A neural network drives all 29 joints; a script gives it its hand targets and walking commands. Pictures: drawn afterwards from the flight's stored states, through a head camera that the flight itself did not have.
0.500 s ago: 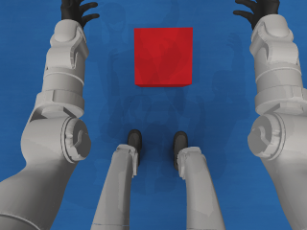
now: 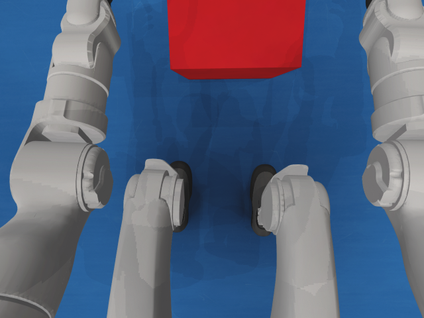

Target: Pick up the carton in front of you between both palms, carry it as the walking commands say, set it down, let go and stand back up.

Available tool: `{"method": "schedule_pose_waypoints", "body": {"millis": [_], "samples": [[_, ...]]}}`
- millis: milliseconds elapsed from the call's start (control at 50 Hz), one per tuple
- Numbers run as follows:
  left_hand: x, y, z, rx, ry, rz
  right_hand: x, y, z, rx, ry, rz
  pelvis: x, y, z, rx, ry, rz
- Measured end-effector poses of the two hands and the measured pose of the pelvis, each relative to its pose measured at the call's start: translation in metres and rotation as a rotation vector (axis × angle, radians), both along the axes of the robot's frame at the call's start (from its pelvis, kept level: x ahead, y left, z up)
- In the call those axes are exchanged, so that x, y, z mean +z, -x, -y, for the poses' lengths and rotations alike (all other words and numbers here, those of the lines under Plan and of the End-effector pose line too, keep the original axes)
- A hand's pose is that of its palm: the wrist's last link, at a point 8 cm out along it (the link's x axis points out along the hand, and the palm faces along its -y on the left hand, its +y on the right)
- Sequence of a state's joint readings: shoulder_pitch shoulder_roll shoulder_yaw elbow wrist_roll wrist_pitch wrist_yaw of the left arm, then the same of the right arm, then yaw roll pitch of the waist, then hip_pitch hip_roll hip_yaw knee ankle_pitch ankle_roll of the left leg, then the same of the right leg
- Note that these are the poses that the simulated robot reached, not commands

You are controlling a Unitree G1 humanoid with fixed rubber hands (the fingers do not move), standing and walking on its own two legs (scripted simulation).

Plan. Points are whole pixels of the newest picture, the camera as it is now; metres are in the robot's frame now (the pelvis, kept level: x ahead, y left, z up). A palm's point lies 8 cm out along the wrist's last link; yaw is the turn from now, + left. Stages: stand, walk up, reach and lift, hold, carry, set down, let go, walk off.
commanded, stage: reach and lift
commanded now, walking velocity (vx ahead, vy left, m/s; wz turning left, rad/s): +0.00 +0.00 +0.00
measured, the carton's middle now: (232, 22) +0.56 -0.01 -0.32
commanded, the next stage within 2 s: none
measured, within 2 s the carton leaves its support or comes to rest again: leaves its support in 1.20 s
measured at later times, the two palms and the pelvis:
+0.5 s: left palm (128, 8) +0.57 +0.17 -0.26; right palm (335, 2) +0.58 -0.18 -0.26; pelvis -0.01 +0.00 -0.09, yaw +0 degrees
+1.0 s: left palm (144, 10) +0.56 +0.15 -0.25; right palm (324, 5) +0.57 -0.16 -0.25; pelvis -0.01 +0.00 -0.08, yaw +0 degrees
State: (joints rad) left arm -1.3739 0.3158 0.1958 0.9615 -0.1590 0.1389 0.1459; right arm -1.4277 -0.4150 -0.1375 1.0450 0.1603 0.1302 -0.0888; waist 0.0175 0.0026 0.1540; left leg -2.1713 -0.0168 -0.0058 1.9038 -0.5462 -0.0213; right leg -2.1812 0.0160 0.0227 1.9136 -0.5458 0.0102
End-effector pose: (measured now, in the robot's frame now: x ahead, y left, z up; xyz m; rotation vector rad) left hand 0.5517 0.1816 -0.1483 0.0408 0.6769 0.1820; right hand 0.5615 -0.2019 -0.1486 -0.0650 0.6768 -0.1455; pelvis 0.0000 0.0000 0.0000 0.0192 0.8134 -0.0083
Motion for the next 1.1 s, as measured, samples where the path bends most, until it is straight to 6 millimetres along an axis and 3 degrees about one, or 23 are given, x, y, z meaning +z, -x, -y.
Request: {"method": "schedule_pose_waypoints", "body": {"millis": [160,300,380,540,740,840,1100], "samples": [[-0.050,-0.001,0.006,-0.004,0.013,-0.036,-0.050,-0.002,-0.007,0.006,-0.013,-0.033,-0.047,0.017,0.002,0.000,-0.002,0.110],[-0.097,-0.001,0.008,-0.017,0.013,-0.067,-0.097,0.000,-0.009,0.016,-0.017,-0.061,-0.070,0.018,0.002,-0.001,-0.004,0.161],[-0.113,-0.003,0.007,-0.014,0.017,-0.060,-0.113,-0.003,-0.010,0.021,-0.011,-0.054,-0.078,0.014,0.002,0.001,-0.001,0.202],[-0.106,-0.016,0.008,-0.025,0.017,-0.023,-0.104,-0.019,-0.022,0.036,-0.021,-0.016,-0.087,0.005,0.001,0.000,0.003,0.209],[-0.102,-0.007,0.018,-0.046,0.031,-0.043,-0.103,-0.007,-0.028,0.049,-0.030,-0.040,-0.081,0.008,-0.001,0.004,0.001,0.186],[-0.104,-0.008,0.038,-0.073,0.050,-0.039,-0.104,-0.007,-0.041,0.067,-0.042,-0.033,-0.078,0.013,-0.001,0.001,0.002,0.209],[-0.107,-0.008,0.034,-0.074,0.100,-0.032,-0.106,-0.008,-0.038,0.086,-0.084,-0.038,-0.092,0.011,0.003,-0.003,0.002,0.240]]}}
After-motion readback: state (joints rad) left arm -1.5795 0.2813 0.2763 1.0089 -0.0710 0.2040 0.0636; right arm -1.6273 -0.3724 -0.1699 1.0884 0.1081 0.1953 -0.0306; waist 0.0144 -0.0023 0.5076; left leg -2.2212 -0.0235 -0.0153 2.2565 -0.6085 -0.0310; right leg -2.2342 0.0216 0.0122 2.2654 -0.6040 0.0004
